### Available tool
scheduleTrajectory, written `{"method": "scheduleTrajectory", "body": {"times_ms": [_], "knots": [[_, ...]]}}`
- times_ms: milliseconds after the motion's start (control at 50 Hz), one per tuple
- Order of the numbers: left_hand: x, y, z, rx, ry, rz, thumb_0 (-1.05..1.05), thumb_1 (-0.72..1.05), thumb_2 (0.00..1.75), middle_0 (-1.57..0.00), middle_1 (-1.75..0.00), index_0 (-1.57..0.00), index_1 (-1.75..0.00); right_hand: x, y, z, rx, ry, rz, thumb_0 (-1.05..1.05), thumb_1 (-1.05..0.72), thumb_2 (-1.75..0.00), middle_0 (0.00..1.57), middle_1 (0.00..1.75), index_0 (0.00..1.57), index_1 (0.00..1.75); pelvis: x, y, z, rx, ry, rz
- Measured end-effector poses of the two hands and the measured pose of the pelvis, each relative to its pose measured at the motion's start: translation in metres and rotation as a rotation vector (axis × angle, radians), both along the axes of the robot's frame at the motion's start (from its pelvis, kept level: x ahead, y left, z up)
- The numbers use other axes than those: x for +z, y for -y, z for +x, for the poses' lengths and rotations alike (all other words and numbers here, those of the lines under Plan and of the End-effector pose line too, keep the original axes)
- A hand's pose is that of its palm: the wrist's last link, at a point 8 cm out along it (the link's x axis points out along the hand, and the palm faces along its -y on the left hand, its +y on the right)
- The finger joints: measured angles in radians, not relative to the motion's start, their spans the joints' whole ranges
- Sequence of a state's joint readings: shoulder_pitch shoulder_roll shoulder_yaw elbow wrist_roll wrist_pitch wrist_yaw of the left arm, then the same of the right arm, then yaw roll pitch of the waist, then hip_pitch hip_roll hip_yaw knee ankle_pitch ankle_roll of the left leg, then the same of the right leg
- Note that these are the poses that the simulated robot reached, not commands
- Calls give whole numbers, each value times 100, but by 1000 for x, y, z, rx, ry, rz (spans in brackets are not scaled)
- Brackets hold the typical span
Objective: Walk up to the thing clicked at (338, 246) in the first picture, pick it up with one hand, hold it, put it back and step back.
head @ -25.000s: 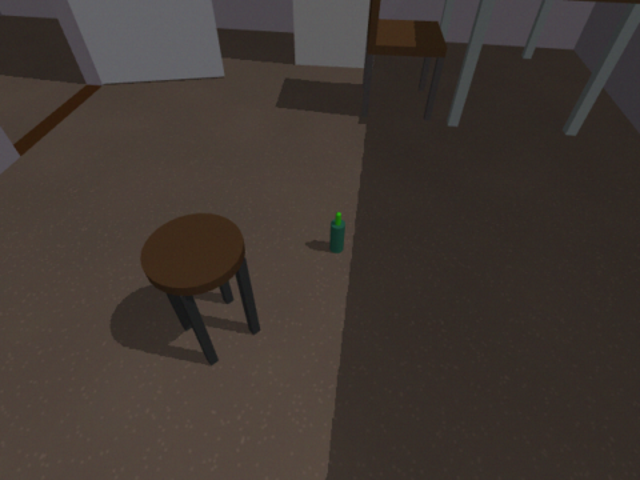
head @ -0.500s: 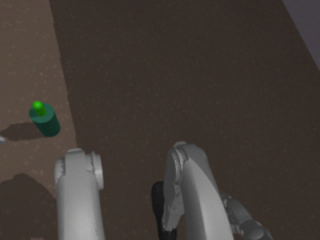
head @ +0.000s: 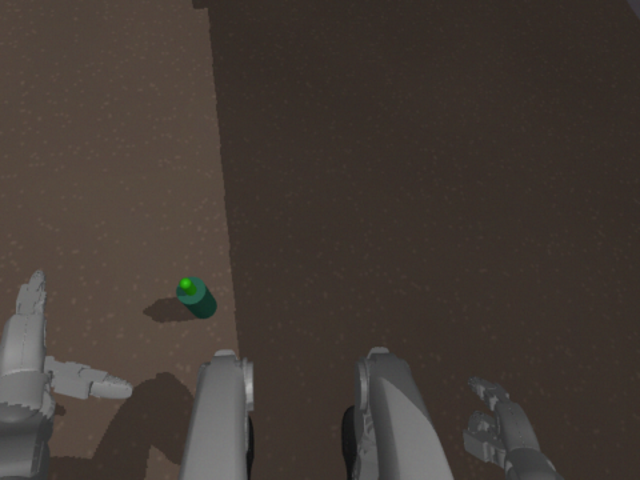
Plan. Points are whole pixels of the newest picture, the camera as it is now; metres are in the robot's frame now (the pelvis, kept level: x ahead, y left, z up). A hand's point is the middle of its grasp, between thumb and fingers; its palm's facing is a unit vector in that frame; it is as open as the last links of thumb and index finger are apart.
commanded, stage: home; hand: left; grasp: from the side
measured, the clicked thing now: (195, 295) +0.44 +0.24 -0.42
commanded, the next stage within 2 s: none
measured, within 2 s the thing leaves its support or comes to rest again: neither
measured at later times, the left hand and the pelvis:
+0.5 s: hand (50, 383) +0.24 +0.21 +0.11, palm faces +0.15 -0.93 -0.34, open 17.5 cm; pelvis +0.06 +0.01 +0.17, yaw +2 degrees
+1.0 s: hand (46, 414) +0.22 +0.19 +0.14, palm faces +0.16 -0.94 -0.30, open 17.7 cm; pelvis +0.06 +0.00 +0.19, yaw +3 degrees
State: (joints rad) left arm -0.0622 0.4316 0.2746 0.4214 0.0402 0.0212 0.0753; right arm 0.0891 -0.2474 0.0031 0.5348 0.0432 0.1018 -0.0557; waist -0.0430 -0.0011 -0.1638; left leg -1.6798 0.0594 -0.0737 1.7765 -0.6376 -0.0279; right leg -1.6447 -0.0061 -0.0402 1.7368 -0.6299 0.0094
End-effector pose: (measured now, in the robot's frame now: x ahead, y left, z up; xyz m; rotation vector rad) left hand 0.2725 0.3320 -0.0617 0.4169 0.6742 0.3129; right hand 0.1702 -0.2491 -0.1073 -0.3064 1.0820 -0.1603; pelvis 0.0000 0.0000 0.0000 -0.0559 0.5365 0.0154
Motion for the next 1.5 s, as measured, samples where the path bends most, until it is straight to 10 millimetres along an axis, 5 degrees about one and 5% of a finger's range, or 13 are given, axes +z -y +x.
{"method": "scheduleTrajectory", "body": {"times_ms": [140, 300, 460, 600, 840, 1500], "knots": [[63, 14, -13, 58, -48, -31, -1, -51, 8, -7, -6, -6, -6, 82, 3, 31, 1, 147, -29, 1, -90, -90, 21, 30, 21, 31, 63, 1, 21, 15, 75, 5], [122, 47, -33, 62, -97, -107, -1, -51, 8, -6, -5, -6, -6, 151, -3, 32, -24, 211, -33, 1, -90, -90, 21, 30, 21, 31, 123, -3, 41, 31, 183, 10], [183, 71, -49, 44, -81, -144, -1, -53, 6, -6, -5, -5, -5, 197, -16, 29, -57, 270, -18, 1, -90, -90, 21, 30, 21, 31, 166, -7, 58, 38, 287, 18], [225, 88, -60, 10, -31, -162, -1, -56, 5, -6, -5, -5, -5, 218, -27, 42, -59, 365, 11, 1, -90, -90, 21, 30, 21, 31, 183, -10, 67, 37, 349, 24], [226, 91, -78, 36, -53, -186, -1, -58, 4, -5, -4, -5, -4, 237, -28, 64, 21, 442, 8, 1, -89, -90, 21, 30, 21, 31, 190, -4, 65, 47, 388, 35], [231, 100, -84, 12, -25, -198, -1, -55, 5, -6, -5, -5, -5, 237, -17, 39, 7, 434, 0, 2, -90, -90, 21, 30, 21, 31, 194, 1, 52, 42, 415, 39]]}}
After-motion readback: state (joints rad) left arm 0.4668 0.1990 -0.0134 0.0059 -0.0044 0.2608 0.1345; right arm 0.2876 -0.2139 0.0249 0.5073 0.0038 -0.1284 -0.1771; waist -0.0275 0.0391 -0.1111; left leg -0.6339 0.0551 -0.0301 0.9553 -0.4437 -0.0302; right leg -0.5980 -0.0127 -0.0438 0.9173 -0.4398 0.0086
